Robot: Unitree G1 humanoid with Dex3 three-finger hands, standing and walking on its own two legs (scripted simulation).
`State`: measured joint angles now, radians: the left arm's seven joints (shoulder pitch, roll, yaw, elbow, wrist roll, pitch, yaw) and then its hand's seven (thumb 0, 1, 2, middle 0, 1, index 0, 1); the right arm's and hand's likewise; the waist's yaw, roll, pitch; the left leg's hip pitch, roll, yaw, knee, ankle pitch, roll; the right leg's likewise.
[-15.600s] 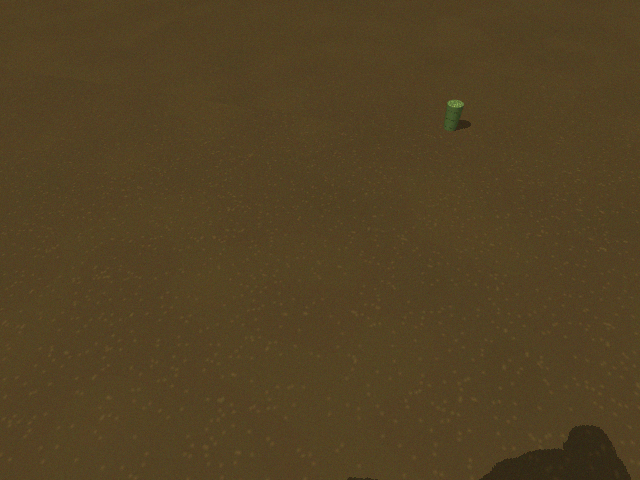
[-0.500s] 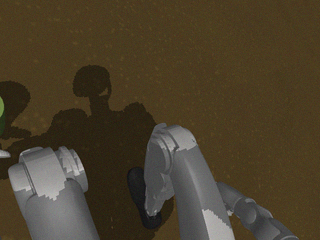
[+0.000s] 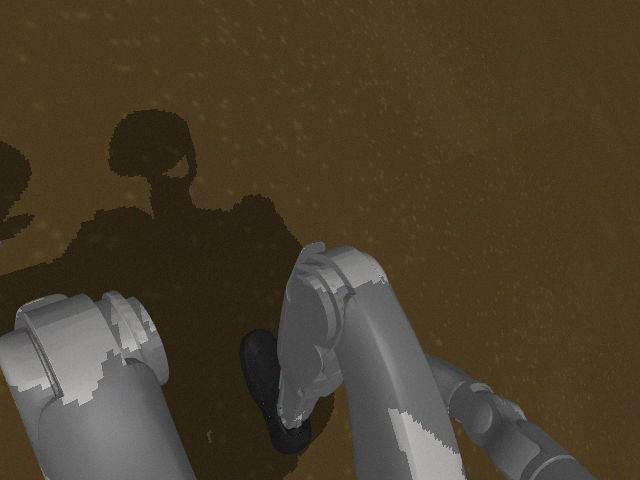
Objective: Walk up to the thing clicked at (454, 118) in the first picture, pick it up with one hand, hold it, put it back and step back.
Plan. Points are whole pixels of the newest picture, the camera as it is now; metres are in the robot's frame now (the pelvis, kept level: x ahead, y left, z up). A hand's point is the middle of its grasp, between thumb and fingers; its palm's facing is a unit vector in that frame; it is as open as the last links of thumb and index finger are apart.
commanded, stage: close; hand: left
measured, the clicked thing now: out of the picture +0.43 +0.29 -0.20
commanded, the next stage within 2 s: settle in 0.24 s
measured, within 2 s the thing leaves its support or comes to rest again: leaves its support in 0.56 s
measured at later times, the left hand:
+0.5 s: hand out of the picture +0.43 +0.30 -0.19, palm faces +0.36 -0.93 -0.01, open 11.3 cm
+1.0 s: hand out of the picture +0.41 +0.32 -0.10, palm faces +0.35 -0.94 -0.03, open 11.5 cm
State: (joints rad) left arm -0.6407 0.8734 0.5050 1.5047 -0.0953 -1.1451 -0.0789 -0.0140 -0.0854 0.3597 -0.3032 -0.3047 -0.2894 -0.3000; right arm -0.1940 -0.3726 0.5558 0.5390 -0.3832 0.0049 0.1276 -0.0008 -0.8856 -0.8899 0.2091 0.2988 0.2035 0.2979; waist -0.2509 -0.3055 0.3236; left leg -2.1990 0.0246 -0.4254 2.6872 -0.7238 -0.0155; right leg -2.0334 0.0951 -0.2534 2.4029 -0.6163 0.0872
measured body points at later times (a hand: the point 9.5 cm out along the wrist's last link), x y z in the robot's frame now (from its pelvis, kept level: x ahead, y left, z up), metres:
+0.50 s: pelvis +0.00 +0.00 +0.00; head +0.23 +0.21 +0.32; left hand +0.40 +0.34 -0.18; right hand +0.16 -0.24 -0.02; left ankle +0.08 +0.12 -0.25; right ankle +0.15 -0.13 -0.25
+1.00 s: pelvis +0.00 -0.01 +0.02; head +0.19 +0.18 +0.38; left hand +0.38 +0.37 -0.09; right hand +0.20 -0.24 -0.03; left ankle +0.08 +0.12 -0.25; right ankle +0.15 -0.13 -0.25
